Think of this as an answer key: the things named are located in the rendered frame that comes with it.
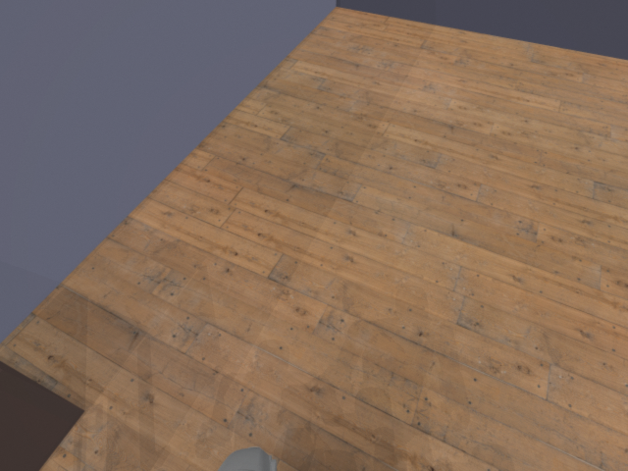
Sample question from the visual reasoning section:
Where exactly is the cupboard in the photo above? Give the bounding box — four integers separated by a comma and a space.
0, 361, 84, 471

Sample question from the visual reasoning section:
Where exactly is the left robot thigh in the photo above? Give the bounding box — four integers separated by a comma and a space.
218, 448, 277, 471

